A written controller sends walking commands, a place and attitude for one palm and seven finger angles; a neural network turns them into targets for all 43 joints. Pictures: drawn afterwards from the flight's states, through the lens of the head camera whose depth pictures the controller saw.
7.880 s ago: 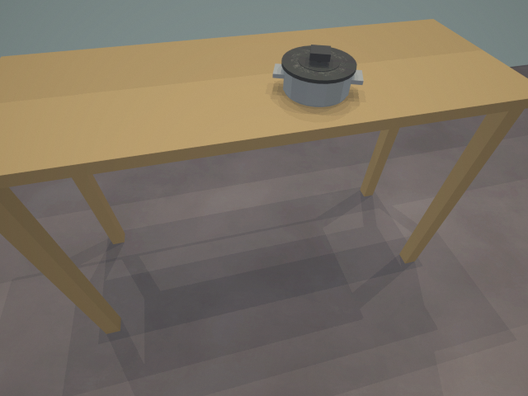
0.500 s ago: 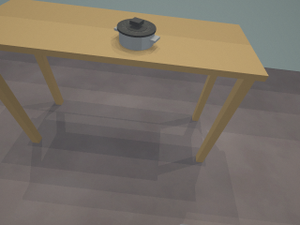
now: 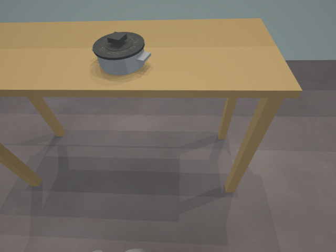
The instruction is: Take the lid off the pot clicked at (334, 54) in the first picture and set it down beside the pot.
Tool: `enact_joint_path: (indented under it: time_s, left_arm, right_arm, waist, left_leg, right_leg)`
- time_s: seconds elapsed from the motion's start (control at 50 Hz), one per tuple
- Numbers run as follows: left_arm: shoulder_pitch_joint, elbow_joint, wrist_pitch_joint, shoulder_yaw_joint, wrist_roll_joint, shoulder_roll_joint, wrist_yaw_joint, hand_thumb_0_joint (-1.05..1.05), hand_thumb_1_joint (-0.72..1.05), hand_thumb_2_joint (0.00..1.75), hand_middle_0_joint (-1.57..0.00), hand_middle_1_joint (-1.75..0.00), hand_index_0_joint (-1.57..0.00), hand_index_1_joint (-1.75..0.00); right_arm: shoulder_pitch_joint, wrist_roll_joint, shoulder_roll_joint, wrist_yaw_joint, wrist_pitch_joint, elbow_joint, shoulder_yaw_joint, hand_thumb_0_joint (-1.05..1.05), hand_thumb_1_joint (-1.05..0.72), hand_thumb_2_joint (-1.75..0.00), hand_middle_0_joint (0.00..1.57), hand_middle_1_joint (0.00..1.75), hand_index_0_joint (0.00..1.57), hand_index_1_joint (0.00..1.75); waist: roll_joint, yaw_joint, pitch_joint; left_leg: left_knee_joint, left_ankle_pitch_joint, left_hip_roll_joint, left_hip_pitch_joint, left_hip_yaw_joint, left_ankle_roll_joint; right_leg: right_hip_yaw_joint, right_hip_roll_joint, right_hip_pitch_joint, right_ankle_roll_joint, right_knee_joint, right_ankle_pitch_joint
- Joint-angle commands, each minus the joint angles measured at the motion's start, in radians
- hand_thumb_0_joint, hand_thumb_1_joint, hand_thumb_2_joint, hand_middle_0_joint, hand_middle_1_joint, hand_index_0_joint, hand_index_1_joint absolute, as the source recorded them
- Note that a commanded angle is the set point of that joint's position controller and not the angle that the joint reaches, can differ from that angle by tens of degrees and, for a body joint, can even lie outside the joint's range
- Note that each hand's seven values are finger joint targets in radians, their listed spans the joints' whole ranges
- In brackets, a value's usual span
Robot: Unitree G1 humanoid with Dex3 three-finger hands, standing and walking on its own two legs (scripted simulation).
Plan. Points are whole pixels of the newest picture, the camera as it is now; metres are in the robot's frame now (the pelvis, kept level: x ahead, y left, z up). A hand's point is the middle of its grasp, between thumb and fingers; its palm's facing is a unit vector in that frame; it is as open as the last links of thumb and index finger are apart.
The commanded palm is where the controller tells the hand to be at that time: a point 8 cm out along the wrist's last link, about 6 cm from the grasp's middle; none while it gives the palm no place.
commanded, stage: take the last steps up to it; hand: left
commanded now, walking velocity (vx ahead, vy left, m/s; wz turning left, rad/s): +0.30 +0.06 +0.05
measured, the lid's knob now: (117, 38) +0.71 +0.18 +0.16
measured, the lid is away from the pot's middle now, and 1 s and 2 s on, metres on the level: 0.00 0.00 0.00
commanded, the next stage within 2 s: come to a stop and stand still in 0.46 s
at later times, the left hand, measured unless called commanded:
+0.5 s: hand out of the picture +0.10 +0.24 -0.18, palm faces +0.10 -0.98 -0.17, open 7.3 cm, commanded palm none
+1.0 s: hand (104, 192) +0.32 +0.22 -0.16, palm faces +0.01 -0.97 -0.25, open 7.3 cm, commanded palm none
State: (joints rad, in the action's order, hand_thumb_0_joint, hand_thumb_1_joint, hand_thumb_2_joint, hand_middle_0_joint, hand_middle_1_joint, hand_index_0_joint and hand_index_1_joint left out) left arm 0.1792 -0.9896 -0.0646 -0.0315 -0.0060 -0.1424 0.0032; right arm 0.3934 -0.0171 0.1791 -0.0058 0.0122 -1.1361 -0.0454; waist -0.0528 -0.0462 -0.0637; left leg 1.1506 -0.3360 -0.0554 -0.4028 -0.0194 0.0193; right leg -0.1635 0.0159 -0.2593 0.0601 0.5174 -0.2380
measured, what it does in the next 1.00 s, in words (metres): walks ahead: left foot, then right foot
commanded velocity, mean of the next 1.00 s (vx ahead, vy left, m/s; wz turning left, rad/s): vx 0.02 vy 0.03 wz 0.01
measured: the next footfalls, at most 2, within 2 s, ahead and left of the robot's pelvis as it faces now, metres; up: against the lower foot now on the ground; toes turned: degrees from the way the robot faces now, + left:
left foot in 0.38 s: +0.23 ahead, +0.16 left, +0.00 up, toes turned +8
right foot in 0.82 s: +0.31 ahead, -0.06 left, +0.00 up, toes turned -4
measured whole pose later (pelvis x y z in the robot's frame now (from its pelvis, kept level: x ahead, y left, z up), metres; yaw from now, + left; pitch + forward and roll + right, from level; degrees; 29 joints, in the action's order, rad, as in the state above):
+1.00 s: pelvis +0.23 +0.05 +0.00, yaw +1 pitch +0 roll +1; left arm 0.12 -0.97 0.01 -0.03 -0.02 -0.15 0.05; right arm 0.21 0.00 0.16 -0.04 -0.06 -1.05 -0.06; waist -0.02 -0.03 -0.13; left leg 1.04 -0.55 0.02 -0.38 0.00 -0.04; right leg -0.07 0.04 -0.32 0.04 0.55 -0.23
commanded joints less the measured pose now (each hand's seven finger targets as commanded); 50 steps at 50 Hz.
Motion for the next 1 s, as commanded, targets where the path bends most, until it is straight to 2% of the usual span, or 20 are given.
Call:
enact_joint_path:
  time_s: [0.0,0.1,0.26,0.28,0.32,0.34,0.36,0.38,0.4,0.44,0.52,0.6,0.68,0.74,0.76,0.78,0.8,0.84,0.86,0.98]
  left_arm:
    - [0.133,-0.009,-0.014,-0.027,-0.008,-0.114,0.012,0.00,0.90,0.90,-0.20,-0.30,-0.20,-0.30]
    - [0.209,-0.042,-0.025,-0.038,-0.012,-0.139,0.010,0.00,0.90,0.90,-0.20,-0.30,-0.20,-0.30]
    - [0.272,-0.089,-0.011,-0.038,-0.019,-0.166,0.014,0.00,0.90,0.90,-0.20,-0.30,-0.20,-0.30]
    - [0.277,-0.096,-0.008,-0.038,-0.018,-0.165,0.016,0.00,0.90,0.90,-0.20,-0.30,-0.20,-0.30]
    - [0.245,-0.092,-0.001,-0.039,-0.013,-0.167,0.017,0.00,0.90,0.90,-0.20,-0.30,-0.20,-0.30]
    - [0.258,-0.086,-0.001,-0.033,-0.007,-0.140,0.015,0.00,0.90,0.90,-0.20,-0.30,-0.20,-0.30]
    - [0.295,-0.072,-0.001,-0.024,0.003,-0.087,0.010,0.00,0.90,0.90,-0.20,-0.30,-0.20,-0.30]
    - [0.242,-0.047,-0.005,-0.015,-0.003,-0.086,0.015,0.00,0.90,0.90,-0.20,-0.30,-0.20,-0.30]
    - [0.205,-0.032,0.007,-0.018,-0.006,-0.093,0.022,0.00,0.90,0.90,-0.20,-0.30,-0.20,-0.30]
    - [0.154,-0.049,0.016,-0.023,-0.009,-0.078,0.016,0.00,0.90,0.90,-0.20,-0.30,-0.20,-0.30]
    - [0.236,-0.066,0.052,-0.023,-0.016,-0.040,0.008,0.00,0.90,0.90,-0.20,-0.30,-0.20,-0.30]
    - [0.182,-0.040,0.070,-0.018,-0.012,-0.038,0.020,0.00,0.90,0.90,-0.20,-0.30,-0.20,-0.30]
    - [0.127,-0.021,0.077,-0.007,-0.011,-0.061,0.031,0.00,0.90,0.90,-0.20,-0.30,-0.20,-0.30]
    - [0.107,-0.001,0.071,-0.016,-0.009,-0.095,0.032,0.00,0.90,0.90,-0.20,-0.30,-0.20,-0.30]
    - [0.118,0.000,0.067,-0.018,-0.011,-0.113,0.033,0.00,0.90,0.90,-0.20,-0.30,-0.20,-0.30]
    - [0.139,-0.002,0.061,-0.026,-0.014,-0.147,0.037,0.00,0.90,0.90,-0.20,-0.30,-0.20,-0.30]
    - [0.146,-0.001,0.058,-0.033,-0.016,-0.190,0.040,0.00,0.90,0.90,-0.20,-0.30,-0.20,-0.30]
    - [0.168,-0.007,0.055,-0.042,-0.013,-0.225,0.043,0.00,0.90,0.90,-0.20,-0.30,-0.20,-0.30]
    - [0.167,-0.003,0.056,-0.046,-0.014,-0.224,0.051,0.00,0.90,0.90,-0.20,-0.30,-0.20,-0.30]
    - [0.038,0.070,0.074,-0.053,-0.017,-0.201,0.062,0.00,0.90,0.90,-0.20,-0.30,-0.20,-0.30]
  right_arm:
    - [0.031,-0.010,0.002,0.011,-0.001,0.060,-0.008,0.00,-0.90,-0.90,0.20,0.30,0.20,0.30]
    - [-0.116,-0.007,0.004,0.026,0.007,0.121,-0.012,0.00,-0.90,-0.90,0.20,0.30,0.20,0.30]
    - [-0.297,-0.001,0.012,0.038,0.029,0.194,-0.001,0.00,-0.90,-0.90,0.20,0.30,0.20,0.30]
    - [-0.292,-0.001,0.016,0.035,0.032,0.193,-0.001,0.00,-0.90,-0.90,0.20,0.30,0.20,0.30]
    - [-0.157,-0.007,0.048,0.022,0.043,0.150,-0.007,0.00,-0.90,-0.90,0.20,0.30,0.20,0.30]
    - [-0.036,-0.012,0.107,0.010,0.052,0.118,-0.020,0.00,-0.90,-0.90,0.20,0.30,0.20,0.30]
    - [0.061,-0.018,0.219,-0.003,0.054,0.102,-0.046,0.00,-0.90,-0.90,0.20,0.30,0.20,0.30]
    - [0.117,-0.006,0.235,-0.010,0.041,0.089,-0.045,0.00,-0.90,-0.90,0.20,0.30,0.20,0.30]
    - [0.082,-0.003,0.222,-0.015,0.035,0.099,-0.039,0.00,-0.90,-0.90,0.20,0.30,0.20,0.30]
    - [-0.062,-0.002,0.121,-0.018,0.047,0.124,-0.011,0.00,-0.90,-0.90,0.20,0.30,0.20,0.30]
    - [-0.121,0.004,0.076,-0.019,0.061,0.134,0.007,0.00,-0.90,-0.90,0.20,0.30,0.20,0.30]
    - [-0.124,0.003,0.049,-0.032,0.059,0.140,0.016,0.00,-0.90,-0.90,0.20,0.30,0.20,0.30]
    - [-0.110,-0.003,0.091,-0.042,0.031,0.115,0.009,0.00,-0.90,-0.90,0.20,0.30,0.20,0.30]
    - [-0.092,-0.002,0.100,-0.044,0.009,0.096,-0.002,0.00,-0.90,-0.90,0.20,0.30,0.20,0.30]
    - [-0.082,0.003,0.097,-0.044,0.003,0.095,-0.006,0.00,-0.90,-0.90,0.20,0.30,0.20,0.30]
    - [-0.075,0.006,0.083,-0.043,-0.003,0.100,-0.010,0.00,-0.90,-0.90,0.20,0.30,0.20,0.30]
    - [-0.058,0.011,0.061,-0.040,-0.010,0.109,-0.014,0.00,-0.90,-0.90,0.20,0.30,0.20,0.30]
    - [-0.055,0.015,0.029,-0.039,-0.032,0.112,-0.020,0.00,-0.90,-0.90,0.20,0.30,0.20,0.30]
    - [-0.084,0.017,0.035,-0.041,-0.042,0.121,-0.023,0.00,-0.90,-0.90,0.20,0.30,0.20,0.30]
    - [-0.132,0.011,0.047,-0.026,-0.071,0.136,-0.030,0.00,-0.90,-0.90,0.20,0.30,0.20,0.30]
  waist:
    - [0.158,0.022,-0.014]
    - [0.111,0.059,-0.003]
    - [0.190,0.100,-0.042]
    - [0.187,0.095,-0.037]
    - [0.131,0.025,0.029]
    - [0.052,-0.020,0.127]
    - [-0.195,-0.041,0.233]
    - [-0.197,-0.059,0.241]
    - [-0.115,-0.045,0.175]
    - [-0.039,0.011,0.048]
    - [-0.050,0.083,0.021]
    - [0.006,0.081,0.019]
    - [-0.086,0.049,0.081]
    - [-0.086,0.049,0.053]
    - [-0.083,0.054,0.059]
    - [-0.029,0.056,0.081]
    - [0.077,0.052,0.087]
    - [0.217,0.061,0.134]
    - [0.270,0.081,0.176]
    - [0.189,0.058,0.144]
  left_leg:
    - [-0.045,0.109,-0.065,-0.105,0.007,-0.028]
    - [-0.230,0.157,-0.074,-0.185,-0.024,-0.051]
    - [-0.499,0.107,-0.018,-0.075,-0.080,-0.031]
    - [-0.536,0.102,-0.005,-0.029,-0.088,-0.023]
    - [-0.678,0.162,0.041,0.214,-0.127,-0.011]
    - [-0.716,0.253,-0.031,0.434,-0.048,0.018]
    - [-0.718,0.465,-0.285,0.647,0.260,0.122]
    - [-0.773,0.670,-0.378,0.671,0.353,0.208]
    - [-0.793,0.620,-0.388,0.560,0.317,0.230]
    - [-0.851,0.596,-0.307,0.348,0.202,0.189]
    - [-0.933,0.502,-0.204,0.188,0.042,0.140]
    - [-0.899,0.745,-0.207,0.184,0.017,0.147]
    - [-0.796,0.900,-0.214,0.332,0.017,0.121]
    - [-0.733,0.848,-0.190,0.344,0.038,0.085]
    - [-0.692,0.790,-0.162,0.339,0.028,0.058]
    - [-0.642,0.655,-0.112,0.283,0.001,0.022]
    - [-0.584,0.434,-0.055,0.166,-0.017,-0.008]
    - [-0.361,-0.180,0.057,0.067,-0.066,-0.050]
    - [-0.210,-0.319,0.060,0.028,-0.016,-0.049]
    - [-0.005,-0.194,0.059,-0.044,0.056,-0.072]
  right_leg:
    - [0.219,0.262,-0.013,0.068,-0.371,0.055]
    - [0.213,0.276,0.116,0.101,-0.359,0.152]
    - [0.184,0.291,0.177,0.074,-0.267,0.315]
    - [0.180,0.287,0.179,0.067,-0.234,0.349]
    - [0.110,0.232,0.116,0.032,-0.049,0.429]
    - [0.067,0.179,0.029,-0.005,0.161,0.368]
    - [-0.010,0.051,-0.203,-0.060,0.423,-0.088]
    - [0.063,0.023,-0.320,-0.059,0.623,-0.380]
    - [0.107,0.059,-0.336,-0.049,0.717,-0.387]
    - [0.148,0.113,-0.328,-0.062,0.720,-0.229]
    - [0.129,0.105,-0.228,-0.081,0.643,-0.084]
    - [0.148,0.103,-0.181,-0.098,0.447,-0.029]
    - [0.103,0.059,-0.108,-0.096,0.206,-0.044]
    - [0.101,0.046,-0.047,-0.080,0.027,0.032]
    - [0.109,0.053,-0.012,-0.077,-0.048,0.147]
    - [0.166,0.091,0.066,-0.062,-0.038,0.468]
    - [0.268,0.185,0.149,-0.011,0.019,0.806]
    - [0.353,0.365,0.219,0.144,-0.028,1.154]
    - [0.387,0.385,0.251,0.194,-0.052,1.152]
    - [0.303,0.301,0.151,0.162,-0.104,0.773]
